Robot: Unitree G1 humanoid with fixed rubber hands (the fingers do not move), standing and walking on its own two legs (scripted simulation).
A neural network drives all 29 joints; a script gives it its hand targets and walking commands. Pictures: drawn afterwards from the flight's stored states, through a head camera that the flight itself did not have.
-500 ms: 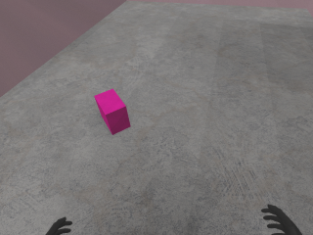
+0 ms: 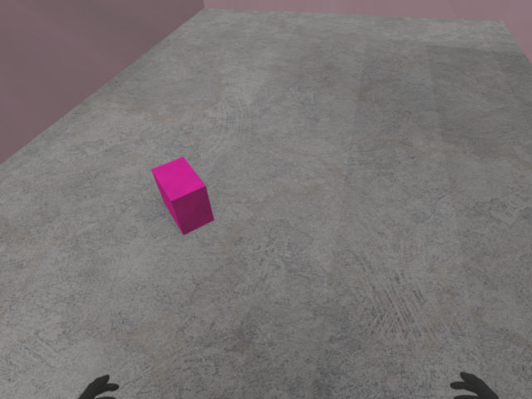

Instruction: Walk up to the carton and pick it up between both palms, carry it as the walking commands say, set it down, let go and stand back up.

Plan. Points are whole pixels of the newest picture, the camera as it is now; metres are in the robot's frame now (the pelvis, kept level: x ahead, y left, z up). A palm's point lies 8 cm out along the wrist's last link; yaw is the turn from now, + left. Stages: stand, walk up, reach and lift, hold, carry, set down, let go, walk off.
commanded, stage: stand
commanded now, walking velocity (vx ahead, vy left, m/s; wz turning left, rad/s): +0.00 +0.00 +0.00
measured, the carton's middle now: (183, 195) +1.18 +0.43 -0.64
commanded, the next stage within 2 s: walk up in 1.00 s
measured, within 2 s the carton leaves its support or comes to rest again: neither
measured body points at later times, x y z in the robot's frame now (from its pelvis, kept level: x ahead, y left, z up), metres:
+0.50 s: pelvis +0.00 +0.02 +0.02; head +0.01 +0.02 +0.47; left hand +0.12 +0.33 -0.10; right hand +0.12 -0.30 -0.09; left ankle +0.00 +0.14 -0.73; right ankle +0.01 -0.11 -0.73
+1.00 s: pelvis +0.00 +0.03 +0.02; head +0.00 +0.03 +0.47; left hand +0.11 +0.35 -0.10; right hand +0.13 -0.29 -0.09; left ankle +0.00 +0.14 -0.73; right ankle +0.01 -0.11 -0.73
